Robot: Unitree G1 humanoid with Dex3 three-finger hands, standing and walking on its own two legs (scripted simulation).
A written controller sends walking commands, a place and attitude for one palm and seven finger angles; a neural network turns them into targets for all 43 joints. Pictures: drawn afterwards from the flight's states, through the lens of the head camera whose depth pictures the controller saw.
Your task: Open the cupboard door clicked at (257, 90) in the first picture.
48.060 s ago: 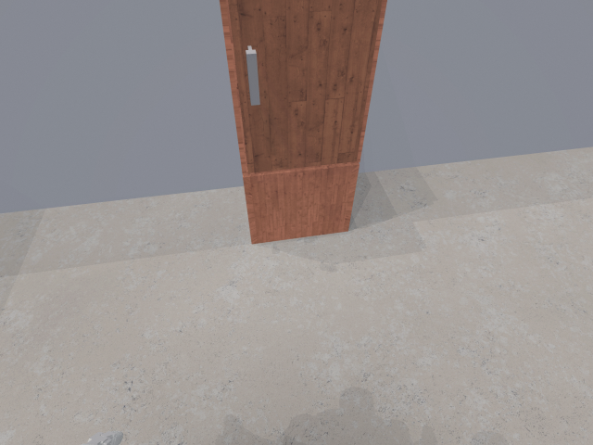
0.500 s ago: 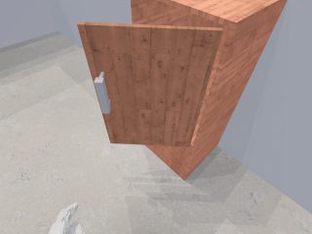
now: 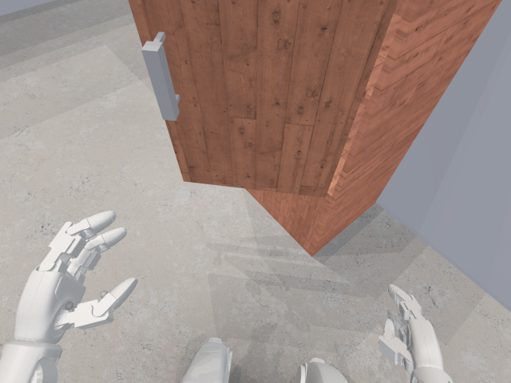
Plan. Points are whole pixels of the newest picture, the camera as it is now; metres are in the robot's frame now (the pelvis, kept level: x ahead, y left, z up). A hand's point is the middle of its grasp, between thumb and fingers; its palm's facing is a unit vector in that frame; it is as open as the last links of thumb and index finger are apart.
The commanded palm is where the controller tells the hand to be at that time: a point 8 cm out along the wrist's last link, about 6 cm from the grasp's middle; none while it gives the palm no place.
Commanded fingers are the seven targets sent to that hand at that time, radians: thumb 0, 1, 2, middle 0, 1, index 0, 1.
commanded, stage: raise the hand with hooked fingers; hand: left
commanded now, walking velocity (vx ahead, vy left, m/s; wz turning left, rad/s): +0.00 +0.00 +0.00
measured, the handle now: (166, 77) +0.59 +0.24 +0.11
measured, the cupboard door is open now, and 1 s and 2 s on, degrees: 43 43 43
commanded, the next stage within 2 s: move the hooked fingers beside the handle in 1.48 s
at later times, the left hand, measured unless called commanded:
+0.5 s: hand (77, 259) +0.24 +0.27 +0.09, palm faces -0.04 -1.00 -0.04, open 12.7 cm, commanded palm +0.22 +0.33 +0.10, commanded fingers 0.00 -0.43 0.33 -0.29 -1.15 -0.29 -1.15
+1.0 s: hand (41, 196) +0.30 +0.32 +0.14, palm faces +0.02 -1.00 -0.04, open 14.0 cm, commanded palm +0.28 +0.36 +0.13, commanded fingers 0.00 -0.50 0.30 -0.30 -1.20 -0.30 -1.20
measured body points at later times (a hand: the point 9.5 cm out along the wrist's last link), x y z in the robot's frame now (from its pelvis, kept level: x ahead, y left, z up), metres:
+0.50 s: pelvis -0.01 +0.04 +0.03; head +0.05 +0.05 +0.48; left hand +0.24 +0.32 +0.09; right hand +0.15 -0.23 -0.03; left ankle +0.02 +0.15 -0.65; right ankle +0.00 -0.09 -0.65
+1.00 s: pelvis +0.01 +0.04 +0.05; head +0.05 +0.05 +0.50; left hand +0.29 +0.37 +0.14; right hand +0.16 -0.20 -0.03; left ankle +0.02 +0.15 -0.65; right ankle +0.00 -0.09 -0.65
